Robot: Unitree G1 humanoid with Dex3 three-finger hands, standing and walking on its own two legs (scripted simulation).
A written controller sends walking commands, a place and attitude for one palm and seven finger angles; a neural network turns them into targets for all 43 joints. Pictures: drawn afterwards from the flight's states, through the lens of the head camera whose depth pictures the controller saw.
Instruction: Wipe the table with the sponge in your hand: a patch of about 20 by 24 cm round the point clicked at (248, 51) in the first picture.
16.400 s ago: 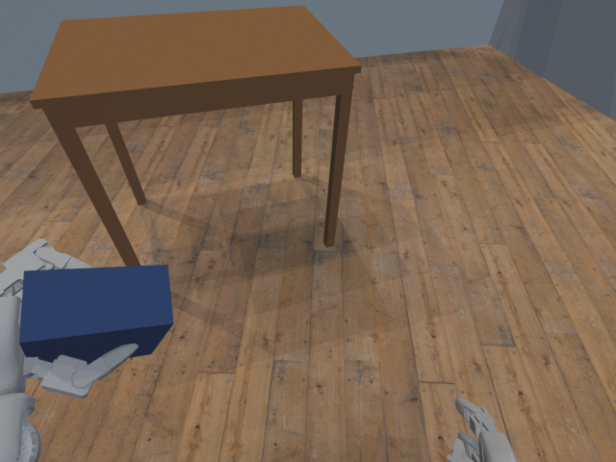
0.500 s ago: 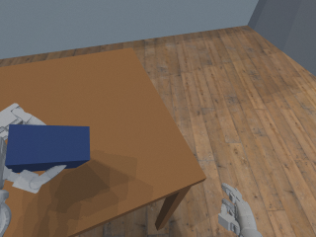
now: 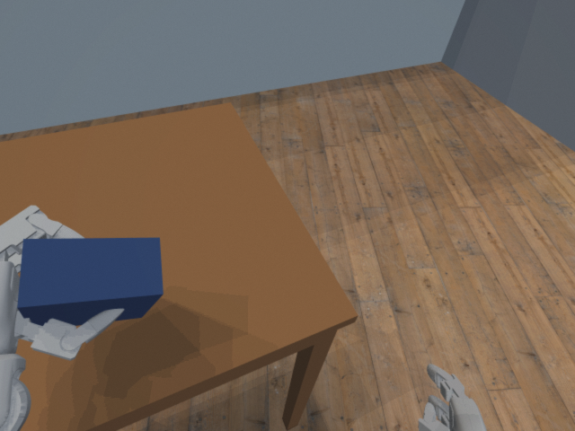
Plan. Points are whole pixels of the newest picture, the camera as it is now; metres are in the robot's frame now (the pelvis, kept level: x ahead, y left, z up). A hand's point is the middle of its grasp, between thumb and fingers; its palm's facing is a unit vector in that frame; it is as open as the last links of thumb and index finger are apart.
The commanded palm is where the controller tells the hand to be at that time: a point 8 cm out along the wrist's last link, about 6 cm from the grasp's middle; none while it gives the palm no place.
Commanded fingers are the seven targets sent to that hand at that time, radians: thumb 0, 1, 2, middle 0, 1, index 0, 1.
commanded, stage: shuffle to correct the standing spot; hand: left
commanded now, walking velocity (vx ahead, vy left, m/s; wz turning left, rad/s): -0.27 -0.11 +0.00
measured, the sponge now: (112, 284) +0.23 +0.21 +0.14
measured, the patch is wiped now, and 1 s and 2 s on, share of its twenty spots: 0.00 0.00 0.00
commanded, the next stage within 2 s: come to a stop and stand still in 0.30 s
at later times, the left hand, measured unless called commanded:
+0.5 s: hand (101, 318) +0.18 +0.19 +0.17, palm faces +0.35 -0.85 -0.39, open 9.7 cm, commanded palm +0.13 +0.24 +0.17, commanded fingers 0.00 0.10 1.30 -1.20 -1.60 -1.20 -1.60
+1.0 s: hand (95, 331) +0.18 +0.21 +0.13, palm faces +0.23 -0.88 -0.42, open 9.7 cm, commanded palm +0.13 +0.26 +0.17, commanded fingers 0.00 0.10 1.30 -1.20 -1.60 -1.20 -1.60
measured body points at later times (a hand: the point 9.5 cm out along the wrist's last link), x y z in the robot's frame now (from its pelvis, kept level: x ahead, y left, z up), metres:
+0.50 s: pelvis -0.04 -0.04 -0.01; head +0.01 -0.02 +0.44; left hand +0.16 +0.24 +0.19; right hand +0.14 -0.27 -0.09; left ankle -0.02 +0.07 -0.73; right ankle +0.00 -0.13 -0.74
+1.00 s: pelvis -0.05 -0.01 -0.01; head -0.02 +0.00 +0.44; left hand +0.17 +0.26 +0.16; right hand +0.09 -0.23 -0.10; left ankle -0.05 +0.08 -0.74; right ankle +0.00 -0.13 -0.74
